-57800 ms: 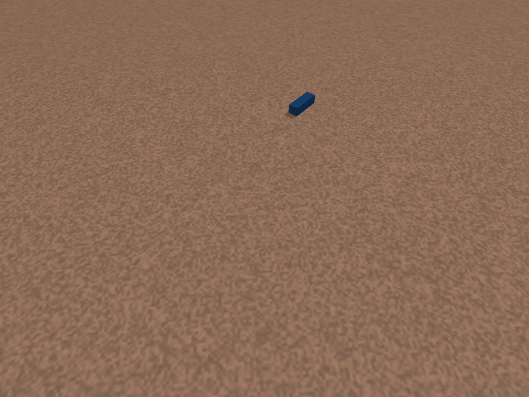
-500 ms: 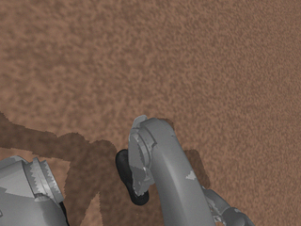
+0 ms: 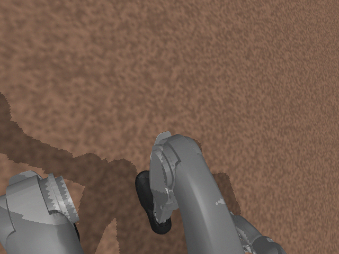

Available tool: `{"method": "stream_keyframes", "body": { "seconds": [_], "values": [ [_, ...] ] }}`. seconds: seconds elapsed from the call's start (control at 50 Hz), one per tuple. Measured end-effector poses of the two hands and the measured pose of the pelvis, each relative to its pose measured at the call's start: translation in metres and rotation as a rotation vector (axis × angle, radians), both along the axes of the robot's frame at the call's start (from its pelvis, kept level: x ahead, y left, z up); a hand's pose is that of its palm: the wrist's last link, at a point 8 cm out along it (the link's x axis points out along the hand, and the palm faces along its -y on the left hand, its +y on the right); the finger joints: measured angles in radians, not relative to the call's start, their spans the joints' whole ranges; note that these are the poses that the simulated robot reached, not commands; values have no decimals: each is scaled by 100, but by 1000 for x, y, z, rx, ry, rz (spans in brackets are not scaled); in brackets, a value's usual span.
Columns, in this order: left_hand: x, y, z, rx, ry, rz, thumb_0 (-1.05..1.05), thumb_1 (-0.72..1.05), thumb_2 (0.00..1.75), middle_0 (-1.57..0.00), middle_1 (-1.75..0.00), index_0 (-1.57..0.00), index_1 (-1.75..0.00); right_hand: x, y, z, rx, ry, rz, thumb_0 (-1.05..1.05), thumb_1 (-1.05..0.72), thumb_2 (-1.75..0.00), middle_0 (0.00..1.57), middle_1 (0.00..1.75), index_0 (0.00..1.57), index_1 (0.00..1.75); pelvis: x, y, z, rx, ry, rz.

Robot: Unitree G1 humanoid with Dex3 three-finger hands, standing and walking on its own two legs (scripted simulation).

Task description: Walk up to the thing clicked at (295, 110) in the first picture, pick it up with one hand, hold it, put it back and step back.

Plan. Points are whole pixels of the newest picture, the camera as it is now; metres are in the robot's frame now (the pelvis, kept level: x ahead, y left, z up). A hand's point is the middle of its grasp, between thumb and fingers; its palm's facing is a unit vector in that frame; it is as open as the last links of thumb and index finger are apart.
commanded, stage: withdraw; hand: left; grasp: from above
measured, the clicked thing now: out of the picture +0.44 +0.39 -0.28
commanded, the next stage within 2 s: home in 0.72 s
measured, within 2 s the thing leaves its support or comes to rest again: neither
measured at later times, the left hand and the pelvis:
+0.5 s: hand out of the picture +0.42 +0.37 -0.09, palm faces -0.53 -0.18 -0.83, open 14.0 cm; pelvis -0.01 -0.01 +0.05, yaw +5 degrees
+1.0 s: hand out of the picture +0.45 +0.40 -0.11, palm faces -0.43 -0.14 -0.89, open 13.1 cm; pelvis -0.01 +0.00 +0.03, yaw +5 degrees
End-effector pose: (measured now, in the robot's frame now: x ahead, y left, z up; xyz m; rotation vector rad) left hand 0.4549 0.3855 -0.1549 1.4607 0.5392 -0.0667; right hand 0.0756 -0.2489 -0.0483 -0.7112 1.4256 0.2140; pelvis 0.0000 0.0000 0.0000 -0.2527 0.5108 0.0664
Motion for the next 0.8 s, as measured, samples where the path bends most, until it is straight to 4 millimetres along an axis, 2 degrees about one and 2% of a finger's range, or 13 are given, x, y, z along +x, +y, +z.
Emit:
{"method": "stream_keyframes", "body": {
  "seconds": [0.06, 0.12, 0.22, 0.26, 0.32, 0.42, 0.52, 0.68, 0.8],
  "values": [
    [4, 9, 24, 32, -40, 17, 1, -51, 98, -8, -103, -10, -102, 4, -2, -2, 16, -16, -24, 0, -90, -90, 21, 30, 20, 30, 2, 0, 2, 3, 19, 5],
    [5, 17, 56, 68, -57, 34, 1, -51, 98, -8, -103, -10, -101, 10, -3, -5, 44, -35, -58, 0, -90, -90, 21, 30, 20, 30, 3, -1, 7, 11, 44, 14],
    [-2, 23, 112, 88, -9, 69, 1, -52, 98, -8, -102, -9, -101, 23, -2, -7, 95, -70, -128, 0, -91, -90, 21, 30, 20, 30, 2, -1, 24, 37, 70, 35],
    [-7, 22, 126, 79, 42, 77, 0, -52, 99, -8, -102, -9, -101, 28, -2, -4, 106, -87, -146, 0, -91, -90, 21, 30, 20, 30, -1, -2, 34, 46, 71, 43],
    [-14, 15, 138, 46, 119, 72, 0, -51, 99, -8, -101, -9, -101, 31, -3, 4, 103, -105, -159, 0, -90, -90, 21, 30, 20, 30, -5, -3, 48, 56, 70, 51],
    [-22, 0, 134, -41, 193, 16, 0, -51, 99, -8, -101, -9, -101, 23, -13, 19, 45, -97, -159, 0, -90, -90, 21, 30, 20, 30, -11, -5, 58, 63, 64, 56],
    [-26, -6, 115, -90, 172, -70, 1, -51, 100, -9, -101, -9, -101, 8, -26, 25, -40, -60, -150, 0, -90, -90, 21, 30, 20, 30, -14, -7, 49, 60, 52, 54],
    [-25, -1, 84, -29, 74, -98, 0, -51, 99, -9, -101, -9, -101, -13, -28, 7, -82, -6, -148, 0, -90, -90, 21, 30, 20, 30, -18, -6, 22, 56, 20, 53],
    [-11, 11, 88, 29, 13, -27, 0, -50, 98, -9, -101, -10, -100, -22, -14, -9, -39, 3, -177, 0, -90, -90, 21, 30, 20, 30, -17, -4, 14, 53, 35, 49]
  ]
}}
